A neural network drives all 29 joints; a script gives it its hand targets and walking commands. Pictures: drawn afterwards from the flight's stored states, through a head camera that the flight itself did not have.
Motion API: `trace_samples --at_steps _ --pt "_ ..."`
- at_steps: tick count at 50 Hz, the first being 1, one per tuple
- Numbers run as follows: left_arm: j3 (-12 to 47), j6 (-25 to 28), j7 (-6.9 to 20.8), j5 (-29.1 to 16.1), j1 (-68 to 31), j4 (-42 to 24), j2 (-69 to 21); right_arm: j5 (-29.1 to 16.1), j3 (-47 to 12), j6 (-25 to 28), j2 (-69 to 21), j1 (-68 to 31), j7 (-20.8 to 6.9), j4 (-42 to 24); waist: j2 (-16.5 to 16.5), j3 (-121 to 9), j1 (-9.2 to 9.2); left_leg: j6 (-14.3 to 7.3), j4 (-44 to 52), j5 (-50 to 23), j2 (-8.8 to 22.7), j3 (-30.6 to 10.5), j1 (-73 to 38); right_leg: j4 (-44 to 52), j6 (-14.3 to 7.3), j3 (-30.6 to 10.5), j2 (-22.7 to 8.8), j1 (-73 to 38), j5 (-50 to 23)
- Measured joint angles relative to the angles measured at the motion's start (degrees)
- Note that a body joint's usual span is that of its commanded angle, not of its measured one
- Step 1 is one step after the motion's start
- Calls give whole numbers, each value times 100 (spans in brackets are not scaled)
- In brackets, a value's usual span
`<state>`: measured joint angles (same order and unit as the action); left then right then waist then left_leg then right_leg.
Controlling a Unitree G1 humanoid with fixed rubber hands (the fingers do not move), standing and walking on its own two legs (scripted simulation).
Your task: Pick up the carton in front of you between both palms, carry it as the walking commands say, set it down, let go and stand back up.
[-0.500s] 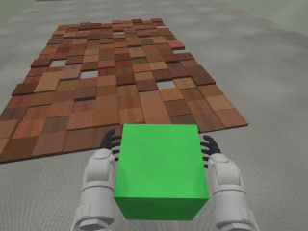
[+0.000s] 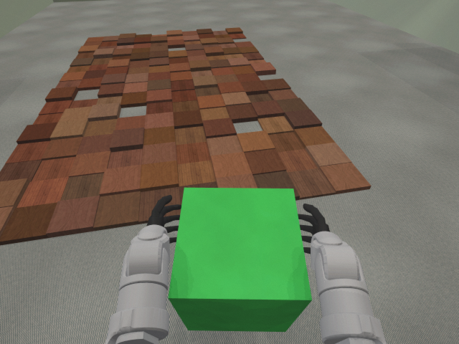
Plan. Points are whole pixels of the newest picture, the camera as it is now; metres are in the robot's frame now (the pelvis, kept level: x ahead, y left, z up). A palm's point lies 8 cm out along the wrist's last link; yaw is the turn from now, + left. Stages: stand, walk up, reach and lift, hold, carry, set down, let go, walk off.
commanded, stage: hold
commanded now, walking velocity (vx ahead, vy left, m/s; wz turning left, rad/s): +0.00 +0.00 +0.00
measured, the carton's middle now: (237, 263) +0.29 +0.00 -0.04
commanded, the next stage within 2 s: carry in 0.48 s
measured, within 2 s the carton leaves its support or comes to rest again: neither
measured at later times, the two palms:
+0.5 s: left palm (157, 234) +0.29 +0.15 +0.06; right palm (320, 242) +0.28 -0.15 +0.05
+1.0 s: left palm (165, 179) +0.41 +0.16 +0.08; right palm (306, 183) +0.41 -0.14 +0.07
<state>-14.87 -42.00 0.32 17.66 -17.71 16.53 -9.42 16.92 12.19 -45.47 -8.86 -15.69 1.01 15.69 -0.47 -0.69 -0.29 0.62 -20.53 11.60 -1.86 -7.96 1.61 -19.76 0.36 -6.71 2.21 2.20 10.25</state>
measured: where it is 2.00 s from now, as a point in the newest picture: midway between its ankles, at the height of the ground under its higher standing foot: (220, 258)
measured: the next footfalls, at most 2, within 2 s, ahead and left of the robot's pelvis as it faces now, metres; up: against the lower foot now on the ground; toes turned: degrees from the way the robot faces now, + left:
right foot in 0.90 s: +0.16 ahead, -0.09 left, +0.00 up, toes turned -8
left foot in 1.24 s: +0.44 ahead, +0.14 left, +0.00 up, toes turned +12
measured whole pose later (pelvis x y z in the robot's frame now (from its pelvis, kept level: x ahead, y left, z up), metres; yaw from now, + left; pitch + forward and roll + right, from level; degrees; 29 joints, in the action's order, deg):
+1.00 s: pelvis +0.14 +0.00 -0.01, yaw +3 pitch +6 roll -1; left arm -4.2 -65.0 -6.1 7.0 -10.2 -14.8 -7.8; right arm 6.5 6.8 -68.7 -7.4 -7.0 6.2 -18.4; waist -0.5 -8.6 0.6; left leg -0.8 -50.3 27.5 3.0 3.5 20.8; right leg -25.0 -2.8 11.7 -0.9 15.5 15.1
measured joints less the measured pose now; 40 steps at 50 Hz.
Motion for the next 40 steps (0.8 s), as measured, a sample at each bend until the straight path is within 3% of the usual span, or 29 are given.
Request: trace_samples --at_steps 23,27,30,33,36,40 --pt "-12 8 -34 -15 -36 22 -10 26 32 16 -6 -26 -15 -1 -1 16 9 -11 -32 -11 -14 29 47 -50 10 2 -14 54 3" --pt "96 -26 -100 -82 19 -90 4 -51 -26 0 10 41 41 -114 34 -317 44 8 -514 504 51 187 664 -497 14 199 -91 635 469" --pt "308 -146 -230 -215 106 -453 29 -236 -150 -118 38 146 149 -504 49 -479 88 -14 -885 971 162 387 1118 -634 -4 395 -179 963 627" --pt "505 -405 -325 -425 255 -1021 66 -497 -283 -323 96 281 222 -1015 151 -587 90 -42 -981 801 187 623 1308 -843 34 465 -324 1197 469" --pt "592 -827 -417 -649 476 -1640 133 -688 -431 -712 81 337 313 -1448 192 -738 58 -71 -838 449 189 822 1278 -1436 17 599 -482 1476 1192" --pt "631 -1426 -510 -970 612 -2230 256 -812 -665 -1316 87 415 455 -1990 -23 -786 25 -84 -451 574 368 849 1045 -1945 -25 1110 -402 1925 1610"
